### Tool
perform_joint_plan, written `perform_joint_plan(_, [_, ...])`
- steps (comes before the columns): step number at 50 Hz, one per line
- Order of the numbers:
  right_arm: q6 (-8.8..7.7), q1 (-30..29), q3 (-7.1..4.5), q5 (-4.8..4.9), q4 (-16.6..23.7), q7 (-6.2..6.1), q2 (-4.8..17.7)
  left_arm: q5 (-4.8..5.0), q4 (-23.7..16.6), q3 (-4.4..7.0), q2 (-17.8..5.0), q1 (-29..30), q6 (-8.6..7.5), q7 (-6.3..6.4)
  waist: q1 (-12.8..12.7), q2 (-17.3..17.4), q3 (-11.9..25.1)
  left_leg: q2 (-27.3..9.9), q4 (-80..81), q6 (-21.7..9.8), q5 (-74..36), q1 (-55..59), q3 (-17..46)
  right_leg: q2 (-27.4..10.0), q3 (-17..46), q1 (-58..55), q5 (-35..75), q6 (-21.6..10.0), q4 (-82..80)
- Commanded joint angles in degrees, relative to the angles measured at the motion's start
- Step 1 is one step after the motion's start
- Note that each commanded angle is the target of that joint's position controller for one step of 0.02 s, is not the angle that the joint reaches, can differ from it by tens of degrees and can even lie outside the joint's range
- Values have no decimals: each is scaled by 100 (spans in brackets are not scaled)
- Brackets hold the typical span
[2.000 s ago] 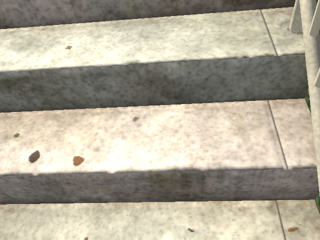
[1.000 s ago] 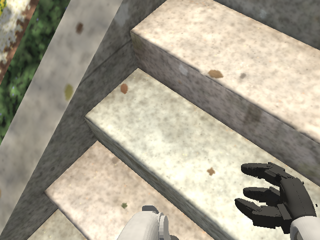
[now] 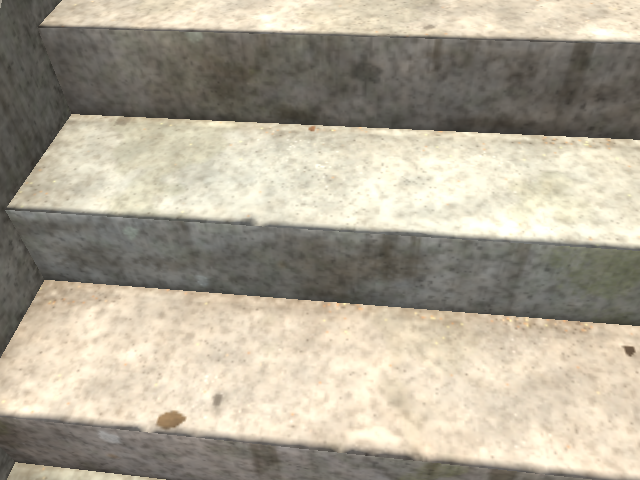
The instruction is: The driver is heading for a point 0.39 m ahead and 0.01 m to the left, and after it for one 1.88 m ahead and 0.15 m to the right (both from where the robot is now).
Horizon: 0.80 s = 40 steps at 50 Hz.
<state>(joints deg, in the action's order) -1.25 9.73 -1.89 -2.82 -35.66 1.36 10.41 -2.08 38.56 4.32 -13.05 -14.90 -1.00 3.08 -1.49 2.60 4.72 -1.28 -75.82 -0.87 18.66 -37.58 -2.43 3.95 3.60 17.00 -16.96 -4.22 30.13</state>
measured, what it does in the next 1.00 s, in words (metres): climbs: left foot, then right foot 0.19 m higher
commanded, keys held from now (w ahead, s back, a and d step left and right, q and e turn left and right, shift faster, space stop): w+e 0.28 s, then w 0.24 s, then no key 0.48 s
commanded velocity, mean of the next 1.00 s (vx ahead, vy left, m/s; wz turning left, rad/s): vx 0.31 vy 0.00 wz -0.30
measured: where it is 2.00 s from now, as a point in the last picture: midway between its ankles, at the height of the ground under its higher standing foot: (379, 415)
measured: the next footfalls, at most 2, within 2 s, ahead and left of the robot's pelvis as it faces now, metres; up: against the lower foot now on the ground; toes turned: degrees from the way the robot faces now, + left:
left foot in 0.16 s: +0.05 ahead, +0.14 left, +0.00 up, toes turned -5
right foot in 0.50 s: +0.27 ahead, -0.09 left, +0.18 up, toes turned -17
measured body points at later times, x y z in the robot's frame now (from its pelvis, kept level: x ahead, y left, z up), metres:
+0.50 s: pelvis +0.13 +0.02 +0.03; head +0.20 +0.03 +0.48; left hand +0.46 +0.07 -0.01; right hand -0.02 -0.16 -0.09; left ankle +0.02 +0.15 -0.72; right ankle +0.23 -0.08 -0.55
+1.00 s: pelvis +0.33 +0.00 +0.20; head +0.38 -0.02 +0.65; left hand +0.29 +0.23 +0.07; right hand +0.55 -0.17 +0.13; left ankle +0.50 +0.07 -0.34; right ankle +0.23 -0.08 -0.55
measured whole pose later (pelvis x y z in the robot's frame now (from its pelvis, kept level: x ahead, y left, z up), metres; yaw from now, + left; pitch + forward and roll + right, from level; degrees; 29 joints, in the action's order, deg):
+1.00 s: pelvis +0.33 +0.00 +0.20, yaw -14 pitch +4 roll +2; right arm 0.7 -1.8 3.6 -0.4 -30.6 -1.3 0.1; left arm -0.8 56.8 2.4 -7.0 -29.0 -4.4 3.4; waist -4.9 -0.9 -3.4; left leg -4.3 -89.4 -6.3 29.6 -64.3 -6.6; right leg -0.6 -2.1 3.0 -12.1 -2.2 12.0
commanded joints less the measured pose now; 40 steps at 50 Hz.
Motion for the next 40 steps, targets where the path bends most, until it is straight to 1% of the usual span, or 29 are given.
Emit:
perform_joint_plan(1, [-174,-616,53,8,769,11,212,28,-396,239,-873,321,-247,62,137,-916,-284,-254,870,-125,159,-588,492,-1605,2185,-401,-780,-1231,-1724])
perform_joint_plan(2, [-191,-461,32,-9,754,-34,255,3,-411,256,-899,490,-302,32,209,-1123,-99,-218,656,-212,455,-237,570,-1648,2271,-217,-354,-1292,-1733])
perform_joint_plan(4, [-268,-16,24,72,728,-103,355,33,-489,270,-992,883,-300,-17,548,-739,-37,-347,1846,-340,796,627,666,-1528,1926,197,331,-1148,-1558])
perform_joint_plan(6, [-374,1146,-81,332,329,-184,371,-48,-555,269,-863,1225,-236,-87,1156,-466,12,-146,4174,-439,-245,2607,102,-1022,1534,832,1637,-875,-642])
perform_joint_plan(7, [-413,1683,-181,278,66,-264,536,-30,-521,227,-618,1254,-242,-171,1371,130,-67,60,5302,-313,-632,3148,-46,-511,1006,810,2657,-687,799])
perform_joint_plan(8, [-474,2003,-266,83,-188,-318,821,21,-585,163,-326,1439,-323,-287,1424,1114,103,-327,5700,-328,-1084,4221,451,-21,427,1752,1425,-297,2755])
perform_joint_plan(9, [-442,1897,-183,59,-147,-298,842,40,-626,-75,426,1356,-443,-296,1085,1522,79,-1409,5212,-341,-3811,4647,1848,530,187,3484,-735,-93,5067])
perform_joint_plan(10, [-373,1471,-321,-267,143,-241,1438,44,-580,59,83,20,-378,-265,405,1953,1392,-2474,5464,-1207,-4207,5300,3855,563,462,4161,-1201,198,7268])
perform_joint_plan(11, [-397,997,-341,-222,180,-195,1242,-55,-740,36,1,707,-267,-148,408,1205,1010,-2795,5894,-1560,-1229,4699,4298,193,284,5086,-1034,215,9259])
perform_joint_plan(12, [-494,724,-179,-145,-112,-142,709,-153,-1026,-126,327,1726,-251,-53,327,771,-339,-2448,6237,-1436,389,3800,3203,64,338,6154,-984,168,10548])
perform_joint_plan(13, [-579,975,-59,-52,-446,-77,311,-163,-1073,-244,388,1990,-246,-89,269,-79,-991,-1938,6239,-1055,886,3383,2251,-57,377,6438,-781,84,10448])
perform_joint_plan(15, [-713,1510,5,37,-1093,-89,-9,-141,-1202,-326,479,2260,-143,-226,245,-179,-1300,-1492,6247,-687,-442,2887,1148,-16,539,6316,-587,-126,10130])
perform_joint_plan(19, [-774,1747,-137,186,-1759,-81,331,-101,-1699,-511,618,2942,-21,-239,55,66,-1296,-966,7185,-417,-1398,2373,60,-125,-288,5564,-871,-379,7759])
perform_joint_plan(20, [-707,1960,-153,183,-1945,-180,367,-95,-1837,-555,699,3209,37,-261,194,259,-1115,-935,7600,-613,-2223,2547,-41,-141,-725,5250,-848,-347,7309])
perform_joint_plan(21, [-617,1751,-153,358,-1829,-295,520,33,-1874,-724,787,3095,81,-324,156,492,-780,-891,8313,-895,-3636,2421,-339,-396,-1622,3952,-1453,-324,5489])
perform_joint_plan(22, [-544,1706,-152,428,-1742,-354,567,158,-1733,-714,741,3008,102,-333,195,190,-294,-730,8076,-998,-5585,2347,-493,-152,-1987,2488,-1494,-302,4520])
perform_joint_plan(23, [-626,2043,-157,426,-1696,-386,889,179,-1270,-647,761,2019,145,-326,68,469,561,-1071,7022,-1110,-9910,2992,-533,402,-2286,1428,-1807,-298,4760])
perform_joint_plan(24, [-720,1938,-289,404,-1626,-340,1359,192,-916,-529,538,678,211,-264,-468,1058,1351,-1493,5735,-1066,-11829,3771,-492,498,-2063,842,-1383,-489,4485])
perform_joint_plan(25, [-828,1573,-377,583,-1515,-210,1573,64,-708,-395,155,-226,248,-227,-920,1184,2024,-1570,4315,-943,-11790,4032,-511,450,-1430,130,-1173,-715,3567])
perform_joint_plan(26, [-927,1429,-450,648,-1227,-9,1630,20,-423,-197,-321,-472,252,-182,-942,381,2364,-1044,2998,-780,-10221,2725,-219,33,133,-861,-1715,-963,2767])
perform_joint_plan(27, [-971,1027,-472,530,-926,243,1437,-7,-332,23,-805,-805,338,-131,-1158,-977,2227,-67,670,-576,-6206,1322,-14,-1016,2893,-1168,-2914,-1560,686])
perform_joint_plan(28, [-902,502,-501,230,-717,316,995,105,-342,228,-1067,-27,344,-110,-954,-1385,2041,757,-2611,-360,-1787,266,666,-1584,4771,-730,-3124,-1724,-969])
perform_joint_plan(29, [-788,450,-342,63,-325,195,217,116,-278,154,-718,750,181,-186,-356,-577,1475,533,-4360,-281,-1664,-632,1366,-1840,4399,-151,-2235,-1477,-1097])
perform_joint_plan(31, [-602,404,-43,-33,77,-89,-456,103,534,37,-200,662,-123,-189,292,69,-424,240,-4723,-463,-1377,-1738,952,-1605,2673,1136,-1305,-1100,-559])
perform_joint_plan(32, [-538,705,117,-29,50,-167,-763,67,894,-124,365,445,-205,-213,579,235,-752,215,-4650,-537,-1393,-1876,1176,-1402,1923,1458,-379,-835,-421])
perform_joint_plan(34, [-361,1201,205,90,-166,-254,-814,99,1332,-264,778,-40,-292,-248,724,31,-1113,144,-3979,-455,-951,-2174,1090,-1105,720,1402,885,-589,-484])
perform_joint_plan(36, [-301,779,223,157,-117,-284,-659,94,1371,-282,674,-78,-427,-222,630,-25,-1211,260,-2951,-316,-1199,-2051,767,-961,32,1612,2031,-561,-584])
perform_joint_plan(38, [-308,406,237,269,-118,-448,-752,70,1615,-264,349,-825,-562,-259,313,-536,-719,422,-4839,-310,-736,-2954,366,-1441,418,543,3329,-889,-882])
perform_joint_plan(40, [-200,-198,274,147,234,-500,-745,91,1665,-168,23,-998,-693,-320,273,-597,-653,251,-5628,-406,-211,-4073,409,-1684,737,-353,2531,-898,-1118])
Keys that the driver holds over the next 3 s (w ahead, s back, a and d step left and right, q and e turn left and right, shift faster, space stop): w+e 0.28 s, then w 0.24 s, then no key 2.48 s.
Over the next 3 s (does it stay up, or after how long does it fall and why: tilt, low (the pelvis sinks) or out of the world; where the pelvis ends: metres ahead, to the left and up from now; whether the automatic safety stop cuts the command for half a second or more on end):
stays up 0.50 -0.04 0.38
